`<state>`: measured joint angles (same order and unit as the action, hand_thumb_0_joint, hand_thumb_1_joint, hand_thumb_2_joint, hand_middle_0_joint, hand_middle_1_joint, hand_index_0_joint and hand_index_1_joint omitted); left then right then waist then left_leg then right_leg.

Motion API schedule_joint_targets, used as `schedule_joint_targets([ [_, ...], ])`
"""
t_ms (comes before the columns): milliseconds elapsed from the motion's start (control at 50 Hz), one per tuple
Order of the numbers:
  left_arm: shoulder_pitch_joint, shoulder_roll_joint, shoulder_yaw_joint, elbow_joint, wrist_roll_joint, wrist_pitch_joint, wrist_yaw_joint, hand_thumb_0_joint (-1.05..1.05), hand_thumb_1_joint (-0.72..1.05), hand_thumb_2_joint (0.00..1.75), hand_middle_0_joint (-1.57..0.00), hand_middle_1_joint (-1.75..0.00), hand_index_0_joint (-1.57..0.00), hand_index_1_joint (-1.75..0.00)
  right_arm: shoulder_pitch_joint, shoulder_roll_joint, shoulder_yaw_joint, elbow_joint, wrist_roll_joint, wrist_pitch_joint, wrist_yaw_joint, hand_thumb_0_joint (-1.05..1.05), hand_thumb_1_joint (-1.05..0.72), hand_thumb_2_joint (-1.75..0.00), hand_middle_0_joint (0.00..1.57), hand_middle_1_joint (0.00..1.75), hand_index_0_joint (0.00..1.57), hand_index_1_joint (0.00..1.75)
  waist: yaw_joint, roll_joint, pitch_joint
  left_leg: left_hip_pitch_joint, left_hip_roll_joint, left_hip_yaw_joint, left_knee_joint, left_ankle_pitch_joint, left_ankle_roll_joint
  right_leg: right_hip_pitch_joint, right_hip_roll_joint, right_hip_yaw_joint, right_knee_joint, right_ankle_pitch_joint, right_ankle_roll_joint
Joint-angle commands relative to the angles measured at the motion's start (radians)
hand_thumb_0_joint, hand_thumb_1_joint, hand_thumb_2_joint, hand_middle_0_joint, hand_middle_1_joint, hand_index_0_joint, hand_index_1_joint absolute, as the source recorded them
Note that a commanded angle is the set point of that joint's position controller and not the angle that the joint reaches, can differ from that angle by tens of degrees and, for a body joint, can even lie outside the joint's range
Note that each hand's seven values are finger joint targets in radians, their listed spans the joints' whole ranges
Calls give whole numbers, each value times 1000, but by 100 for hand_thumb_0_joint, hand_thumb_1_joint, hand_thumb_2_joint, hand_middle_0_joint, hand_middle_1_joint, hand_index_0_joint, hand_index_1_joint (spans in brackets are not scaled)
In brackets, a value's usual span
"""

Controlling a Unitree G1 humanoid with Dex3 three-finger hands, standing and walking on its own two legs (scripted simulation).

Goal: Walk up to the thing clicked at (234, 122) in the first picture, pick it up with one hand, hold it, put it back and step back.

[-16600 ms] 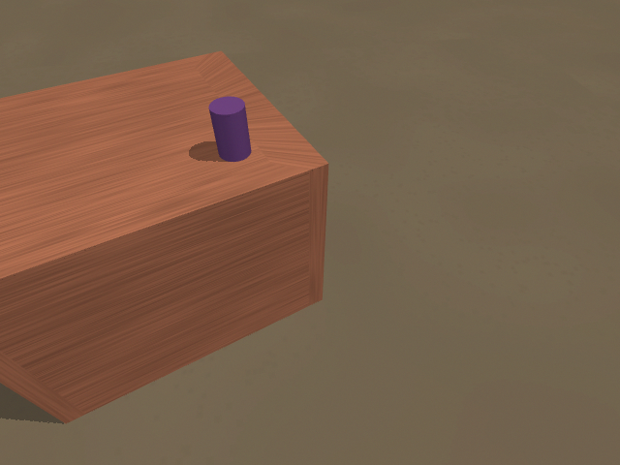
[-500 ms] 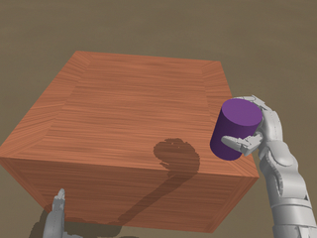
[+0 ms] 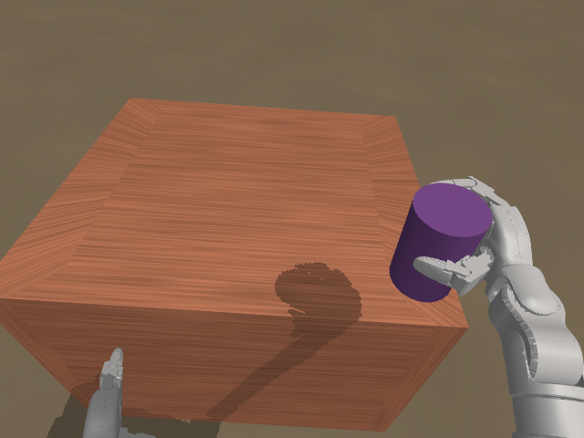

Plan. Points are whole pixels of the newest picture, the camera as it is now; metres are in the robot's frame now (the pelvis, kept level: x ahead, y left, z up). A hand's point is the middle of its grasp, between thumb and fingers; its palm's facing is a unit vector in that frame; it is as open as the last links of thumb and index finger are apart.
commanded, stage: hold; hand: right
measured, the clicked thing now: (434, 245) +0.33 -0.16 +0.14
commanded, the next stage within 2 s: none
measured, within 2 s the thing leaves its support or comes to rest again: neither
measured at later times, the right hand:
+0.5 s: hand (444, 239) +0.32 -0.16 +0.17, palm faces +0.06 +1.00 -0.06, open 11.7 cm
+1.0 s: hand (443, 237) +0.32 -0.16 +0.17, palm faces +0.07 +1.00 -0.06, open 11.7 cm
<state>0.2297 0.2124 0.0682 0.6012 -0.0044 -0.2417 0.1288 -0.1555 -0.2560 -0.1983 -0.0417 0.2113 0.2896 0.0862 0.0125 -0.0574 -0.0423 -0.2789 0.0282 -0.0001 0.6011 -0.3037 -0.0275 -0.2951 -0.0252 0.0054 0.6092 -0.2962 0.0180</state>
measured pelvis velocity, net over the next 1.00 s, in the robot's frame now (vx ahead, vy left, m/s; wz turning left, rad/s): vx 0.00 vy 0.01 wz -0.01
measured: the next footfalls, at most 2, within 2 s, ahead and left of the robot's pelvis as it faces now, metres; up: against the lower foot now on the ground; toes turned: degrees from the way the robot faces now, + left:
none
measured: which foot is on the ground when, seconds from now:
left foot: down 0.00-1.00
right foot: down 0.00-1.00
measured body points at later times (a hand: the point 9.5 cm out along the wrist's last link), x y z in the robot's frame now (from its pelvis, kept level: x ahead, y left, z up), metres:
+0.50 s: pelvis +0.00 +0.00 +0.00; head -0.02 +0.03 +0.45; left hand +0.17 +0.26 -0.06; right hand +0.31 -0.21 +0.17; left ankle +0.01 +0.14 -0.73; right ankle +0.02 -0.13 -0.73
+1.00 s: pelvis +0.00 +0.01 +0.00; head -0.02 +0.03 +0.45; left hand +0.18 +0.27 -0.06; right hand +0.31 -0.21 +0.17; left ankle +0.01 +0.14 -0.73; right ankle +0.02 -0.13 -0.73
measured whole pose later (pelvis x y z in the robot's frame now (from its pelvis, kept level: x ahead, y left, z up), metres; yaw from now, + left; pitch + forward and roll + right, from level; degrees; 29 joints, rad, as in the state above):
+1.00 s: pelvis +0.00 +0.01 +0.00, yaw +0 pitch -1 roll +0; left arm 0.24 0.23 0.08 0.61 0.00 -0.28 0.13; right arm -0.13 -0.25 -0.20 -0.13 0.21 0.37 0.07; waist 0.01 -0.06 -0.04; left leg -0.28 0.03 0.01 0.62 -0.32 -0.02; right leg -0.30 -0.03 0.01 0.62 -0.30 0.03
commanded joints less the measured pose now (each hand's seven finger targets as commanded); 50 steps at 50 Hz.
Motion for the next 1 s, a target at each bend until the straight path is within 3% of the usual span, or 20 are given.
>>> schedule_joint_targets([
  [0,-109,140,62,-165,-7,-60,14,0,-55,6,-4,-5,-4,-5,-480,-193,-127,-403,55,-109,-5,0,5,-130,120,142,126,142,4,21,-258,11,-26,51,-89,231,9,158,24,-9,-77,185,-30],
  [20,-94,134,56,-148,-7,-59,13,0,-56,6,-4,-5,-4,-5,-466,-206,-141,-384,53,-101,-6,0,5,-130,120,142,127,142,3,17,-243,6,-25,48,-91,228,10,150,26,-11,-78,179,-30],
  [120,-159,125,41,-184,-8,-74,9,0,-55,6,-4,-5,-4,-5,-486,-156,-82,-444,46,-95,-4,0,4,-130,120,142,126,142,2,13,-252,0,-31,55,-81,211,14,167,16,0,-84,180,-23],
  [200,-139,118,37,-142,-5,-81,12,0,-56,6,-4,-5,-4,-5,-464,-164,-95,-429,44,-85,-3,0,5,-130,120,142,126,142,2,-2,-261,-4,-30,53,-82,209,14,173,18,-1,-81,173,-24],
  [240,-135,135,47,-151,-2,-83,11,0,-55,6,-4,-5,-4,-5,-475,-207,-132,-456,44,-86,-10,0,5,-131,120,142,127,142,-11,-21,-274,6,-31,56,-75,212,16,171,17,2,-78,191,-18],
  [260,-119,141,62,-160,-1,-82,11,0,-55,6,-4,-5,-4,-5,-475,-191,-117,-458,43,-85,-8,0,1,-131,121,142,127,142,7,-16,-283,8,-30,55,-76,220,14,182,18,1,-75,195,-20],
  [340,-108,121,45,-138,-3,-84,10,0,-55,6,-4,-5,-4,-5,-445,-185,-131,-453,51,-68,-16,0,0,-133,124,145,130,145,3,5,-246,7,-26,47,-85,222,10,154,26,-9,-76,174,-28],
  [400,-128,168,81,-161,0,-97,15,0,-55,6,-4,-5,-4,-5,-503,-206,-131,-462,48,-72,-23,0,1,-132,123,144,129,144,14,17,-233,-14,-27,45,-95,177,8,148,24,-7,-83,122,-27],
  [520,-132,88,8,-132,0,-105,13,0,-56,6,-4,-4,-4,-5,-492,-183,-121,-438,53,-73,-17,0,4,-131,121,143,127,143,-9,28,-227,2,-19,37,-92,167,6,115,31,-7,-71,118,-32],
  [560,-156,124,38,-158,1,-108,16,0,-55,6,-4,-4,-4,-5,-491,-179,-111,-430,46,-62,-15,0,7,-131,121,144,128,144,-2,13,-283,0,-25,44,-81,195,9,154,25,-4,-72,147,-27],
  [600,-127,154,60,-152,4,-102,20,0,-55,6,-4,-4,-4,-5,-483,-204,-138,-434,47,-57,-16,0,4,-131,122,143,128,143,-2,16,-290,8,-24,47,-80,205,10,156,27,-3,-69,161,-26],
  [640,-121,122,36,-137,2,-99,16,0,-55,6,-4,-4,-4,-5,-450,-178,-121,-430,45,-54,-13,0,2,-130,121,142,127,142,-6,19,-271,16,-21,44,-78,218,7,143,31,-8,-64,169,-28],
  [680,-120,155,67,-162,4,-95,24,0,-56,6,-4,-4,-4,-5,-458,-202,-149,-441,46,-50,-17,0,3,-130,121,142,127,142,-2,38,-298,23,-18,39,-80,241,6,162,32,-11,-58,190,-29],
  [700,-119,136,49,-158,1,-95,22,0,-56,6,-4,-4,-4,-5,-456,-177,-123,-448,49,-48,-15,0,3,-130,122,143,128,143,-1,33,-273,10,-22,46,-81,233,5,155,30,-8,-59,184,-29],
  [780,-147,125,40,-164,-3,-89,15,0,-56,6,-4,-4,-4,-5,-468,-198,-144,-436,50,-51,-22,0,4,-129,121,141,127,141,-17,32,-253,13,-27,51,-77,217,7,133,25,-2,-71,180,-25],
  [820,-122,144,59,-181,0,-91,17,0,-56,6,-4,-4,-4,-5,-482,-181,-122,-469,50,-53,-25,0,3,-131,122,143,128,143,3,26,-247,2,-28,51,-78,201,9,142,23,-3,-75,159,-25],
  [840,-104,160,74,-164,0,-88,20,0,-55,6,-4,-4,-4,-5,-455,-202,-146,-443,46,-52,-26,0,4,-130,121,142,127,142,1,27,-256,5,-27,50,-79,211,9,148,24,-4,-72,168,-27],
  [900,-104,107,29,-135,-2,-91,13,0,-55,6,-4,-5,-4,-5,-481,-178,-114,-458,47,-60,-22,0,2,-128,120,141,126,141,-1,4,-228,-6,-24,44,-79,197,9,132,28,-7,-71,146,-29],
  [940,-113,151,68,-172,-2,-100,20,0,-56,6,-4,-4,-4,-5,-482,-188,-123,-460,48,-62,-21,0,3,-128,119,139,125,139,15,33,-265,-9,-26,44,-76,218,5,166,23,-4,-63,169,-29],
  [980,-97,119,42,-154,0,-100,18,0,-56,6,-4,-4,-4,-5,-466,-157,-102,-446,49,-58,-17,0,3,-128,120,140,125,140,16,20,-274,-6,-24,44,-71,243,7,168,25,-5,-57,195,-29],
])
